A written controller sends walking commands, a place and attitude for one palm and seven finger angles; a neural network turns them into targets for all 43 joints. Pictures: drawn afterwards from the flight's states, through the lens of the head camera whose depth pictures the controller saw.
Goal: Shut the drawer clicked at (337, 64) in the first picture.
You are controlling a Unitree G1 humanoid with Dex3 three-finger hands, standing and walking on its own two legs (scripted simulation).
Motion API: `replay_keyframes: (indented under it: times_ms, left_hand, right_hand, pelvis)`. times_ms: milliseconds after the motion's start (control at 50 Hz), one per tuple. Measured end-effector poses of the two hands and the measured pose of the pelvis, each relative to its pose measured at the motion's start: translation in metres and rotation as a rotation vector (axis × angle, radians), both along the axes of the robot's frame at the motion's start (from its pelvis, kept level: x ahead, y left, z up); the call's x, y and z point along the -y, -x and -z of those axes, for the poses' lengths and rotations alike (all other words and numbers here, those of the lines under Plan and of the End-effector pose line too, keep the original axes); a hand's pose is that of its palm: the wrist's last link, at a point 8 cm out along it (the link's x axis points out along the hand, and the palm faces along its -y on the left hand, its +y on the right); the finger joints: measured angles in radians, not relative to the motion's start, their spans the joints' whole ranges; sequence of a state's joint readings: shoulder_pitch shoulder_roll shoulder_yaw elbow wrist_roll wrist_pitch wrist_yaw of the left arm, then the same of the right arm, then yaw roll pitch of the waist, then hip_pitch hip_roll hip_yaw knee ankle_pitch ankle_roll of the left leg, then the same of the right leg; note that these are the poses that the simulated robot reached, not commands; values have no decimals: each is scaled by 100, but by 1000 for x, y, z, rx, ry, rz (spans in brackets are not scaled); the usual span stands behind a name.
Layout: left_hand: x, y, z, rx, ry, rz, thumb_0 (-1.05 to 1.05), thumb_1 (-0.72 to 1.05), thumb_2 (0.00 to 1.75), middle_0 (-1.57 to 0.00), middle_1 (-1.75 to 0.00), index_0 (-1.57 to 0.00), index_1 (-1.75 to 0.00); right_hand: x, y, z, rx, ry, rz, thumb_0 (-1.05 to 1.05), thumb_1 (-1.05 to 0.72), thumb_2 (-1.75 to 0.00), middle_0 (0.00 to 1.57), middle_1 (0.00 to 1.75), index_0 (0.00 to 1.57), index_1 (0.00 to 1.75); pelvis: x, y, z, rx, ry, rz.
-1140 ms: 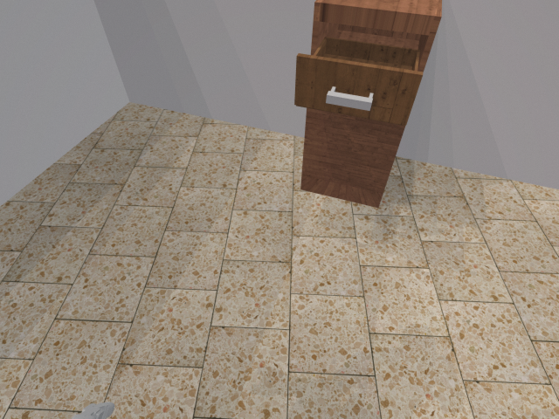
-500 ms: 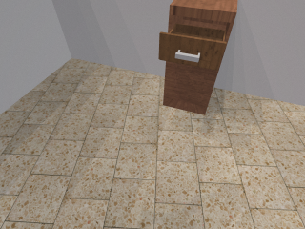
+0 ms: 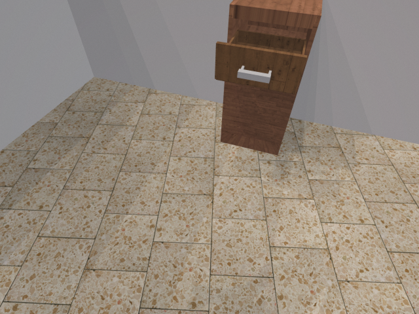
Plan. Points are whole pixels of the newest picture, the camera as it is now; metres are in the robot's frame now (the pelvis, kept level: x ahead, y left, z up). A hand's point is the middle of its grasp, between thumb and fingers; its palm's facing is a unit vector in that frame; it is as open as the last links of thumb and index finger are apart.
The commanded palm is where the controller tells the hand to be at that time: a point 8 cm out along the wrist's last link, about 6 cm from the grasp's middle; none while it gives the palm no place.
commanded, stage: look at it before walking up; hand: left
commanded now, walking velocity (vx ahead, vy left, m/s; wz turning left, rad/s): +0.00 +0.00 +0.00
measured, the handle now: (255, 73) +1.00 -0.13 -0.04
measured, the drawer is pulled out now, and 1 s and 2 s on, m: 0.29 0.29 0.29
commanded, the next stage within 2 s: walk to a spot facing it in 0.30 s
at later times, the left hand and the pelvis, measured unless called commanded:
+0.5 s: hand out of the picture +0.07 +0.24 -0.16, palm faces -0.02 -0.95 -0.32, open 7.4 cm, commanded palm none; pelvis +0.01 +0.00 +0.00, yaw -1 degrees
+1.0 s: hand out of the picture +0.12 +0.12 -0.17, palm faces -0.18 -0.97 -0.18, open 7.4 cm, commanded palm none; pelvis +0.13 -0.05 +0.00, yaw -15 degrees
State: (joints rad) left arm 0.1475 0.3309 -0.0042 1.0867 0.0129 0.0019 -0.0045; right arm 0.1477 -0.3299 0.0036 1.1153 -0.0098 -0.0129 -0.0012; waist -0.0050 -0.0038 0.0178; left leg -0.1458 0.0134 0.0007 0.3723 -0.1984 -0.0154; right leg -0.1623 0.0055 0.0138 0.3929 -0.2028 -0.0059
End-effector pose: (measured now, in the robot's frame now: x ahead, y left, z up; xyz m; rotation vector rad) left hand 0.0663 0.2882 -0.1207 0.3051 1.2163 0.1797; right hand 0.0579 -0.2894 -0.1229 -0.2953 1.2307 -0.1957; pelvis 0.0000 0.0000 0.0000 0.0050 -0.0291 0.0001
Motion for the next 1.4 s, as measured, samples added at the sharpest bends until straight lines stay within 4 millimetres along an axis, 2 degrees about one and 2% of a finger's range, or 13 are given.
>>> replay_keyframes:
  times_ms: [500, 580, 660, 760, 820, 880, 1000, 1060, 1140, 1240, 1280, 1340, 1400]
  left_hand:
    - [-1, 0, 4, -23, 2, -12, 0, 90, 90, -20, -30, -20, -30]
    - [11, 6, 14, -74, 40, -6, 0, 90, 90, -20, -30, -20, -30]
    - [30, 7, 22, -142, 70, 14, 0, 90, 90, -20, -30, -20, -30]
    - [65, -24, 27, -153, 90, 64, 0, 90, 90, -20, -30, -20, -30]
    - [82, -40, 32, -101, 90, 54, 0, 90, 90, -20, -30, -20, -30]
    - [96, -45, 27, -113, 101, 46, 0, 90, 89, -20, -30, -20, -30]
    - [115, -60, 17, -224, 124, 98, 0, 90, 89, -20, -30, -20, -30]
    - [117, -78, 16, -248, 129, 110, 0, 90, 89, -21, -30, -20, -30]
    - [112, -114, 21, -257, 126, 114, 0, 90, 89, -21, -30, -20, -30]
    - [95, -173, 38, -279, 122, 126, 0, 90, 89, -21, -30, -20, -30]
    - [86, -203, 50, -295, 121, 147, 0, 90, 89, -21, -30, -20, -30]
    - [79, -262, 55, -281, 112, 217, 0, 90, 90, -20, -30, -20, -30]
    - [84, -334, 48, -203, 114, 292, 0, 91, 90, -20, -30, -20, -30]
  right_hand:
    - [-8, -18, 0, 28, -4, 1, 1, -91, -90, 20, 30, 20, 30]
    - [-18, -8, 10, 18, -39, 42, 1, -91, -90, 20, 30, 20, 30]
    - [-23, 10, 23, -7, -81, 120, 1, -91, -90, 20, 30, 20, 30]
    - [-15, 39, 43, -93, -121, 217, 1, -90, -90, 20, 30, 20, 30]
    - [-7, 42, 49, -166, -134, 233, 1, -91, -90, 20, 30, 20, 30]
    - [1, 18, 39, -145, -132, 242, 1, -91, -90, 20, 30, 20, 30]
    - [14, -68, 16, 52, -126, 279, 1, -91, -90, 20, 30, 20, 30]
    - [15, -111, 10, 124, -129, 282, 1, -91, -90, 20, 30, 20, 30]
    - [11, -170, 7, 175, -134, 270, 1, -91, -90, 20, 30, 20, 30]
    - [0, -245, 10, 227, -117, 254, 1, -91, -90, 20, 30, 20, 30]
    - [-4, -267, 14, 261, -89, 270, 1, -91, -90, 20, 30, 20, 30]
    - [-11, -270, 9, 262, -70, 335, 1, -91, -90, 20, 30, 20, 30]
    - [-21, -254, 5, 202, -60, 419, 1, -91, -90, 20, 30, 20, 30]
  pelvis:
    - [-3, -11, 1, -2, 1, 20]
    - [-3, -22, 6, -8, -2, 57]
    - [5, -37, 11, -15, -18, 113]
    - [26, -59, 21, -9, -16, 170]
    - [39, -72, 26, -7, -2, 172]
    - [47, -89, 17, -10, -1, 197]
    - [53, -126, 3, -34, -7, 263]
    - [52, -150, 2, -42, 1, 286]
    - [48, -188, 5, -49, 12, 312]
    - [39, -248, 18, -53, 20, 347]
    - [34, -272, 28, -48, 24, 379]
    - [30, -297, 25, -27, 14, 437]
    - [29, -319, 16, -17, 18, 471]
